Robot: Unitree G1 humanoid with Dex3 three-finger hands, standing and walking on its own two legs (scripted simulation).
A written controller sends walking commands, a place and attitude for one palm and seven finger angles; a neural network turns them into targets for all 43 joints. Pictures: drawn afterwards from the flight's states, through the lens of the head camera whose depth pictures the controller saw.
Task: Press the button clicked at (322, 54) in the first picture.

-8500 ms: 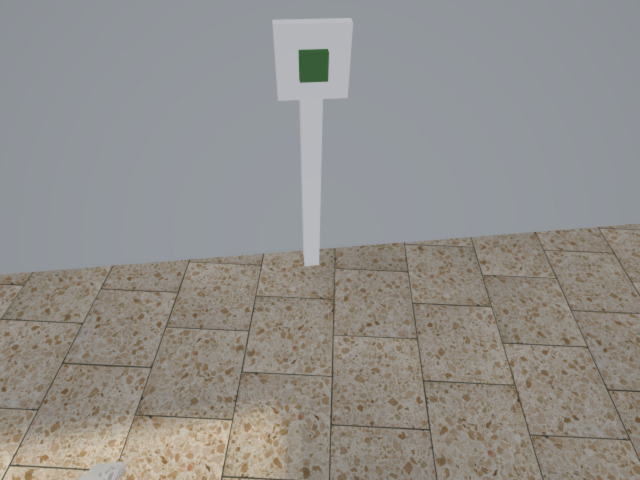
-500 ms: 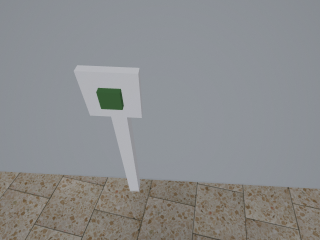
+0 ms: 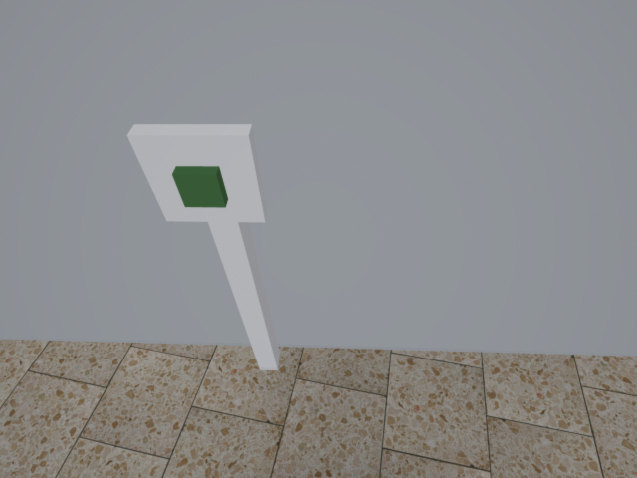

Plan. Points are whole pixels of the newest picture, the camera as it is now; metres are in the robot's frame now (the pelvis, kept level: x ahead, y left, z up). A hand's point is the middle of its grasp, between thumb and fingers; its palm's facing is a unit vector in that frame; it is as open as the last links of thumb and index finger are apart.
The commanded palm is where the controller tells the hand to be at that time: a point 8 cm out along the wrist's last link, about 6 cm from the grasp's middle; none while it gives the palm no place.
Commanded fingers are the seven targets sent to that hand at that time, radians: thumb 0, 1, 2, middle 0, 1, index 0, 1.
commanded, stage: come to a stop and stand still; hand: left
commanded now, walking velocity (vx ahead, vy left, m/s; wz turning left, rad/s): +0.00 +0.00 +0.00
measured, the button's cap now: (201, 186) +0.53 +0.23 +0.07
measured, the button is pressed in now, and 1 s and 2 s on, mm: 0 0 0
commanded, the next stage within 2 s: look again from close up in 0.54 s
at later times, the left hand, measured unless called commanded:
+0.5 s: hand out of the picture -0.05 +0.16 -0.17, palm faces +0.06 -0.98 -0.17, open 7.4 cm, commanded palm none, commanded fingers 0.00 0.90 0.90 -0.20 -0.30 -0.20 -0.30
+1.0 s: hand out of the picture +0.01 +0.22 -0.16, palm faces +0.03 -0.97 -0.23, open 7.4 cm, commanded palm none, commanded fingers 0.00 0.90 0.90 -0.20 -0.30 -0.20 -0.30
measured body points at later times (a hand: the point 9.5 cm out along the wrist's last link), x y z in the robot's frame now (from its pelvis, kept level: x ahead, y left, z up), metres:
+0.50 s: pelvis -0.03 +0.01 +0.01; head -0.03 +0.00 +0.46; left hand -0.06 +0.22 -0.15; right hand -0.09 -0.19 -0.16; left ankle -0.02 +0.14 -0.74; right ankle +0.01 -0.09 -0.74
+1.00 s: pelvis -0.01 +0.04 +0.00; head -0.02 +0.02 +0.45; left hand +0.00 +0.27 -0.14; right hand -0.02 -0.17 -0.17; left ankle -0.02 +0.14 -0.74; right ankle +0.01 -0.09 -0.74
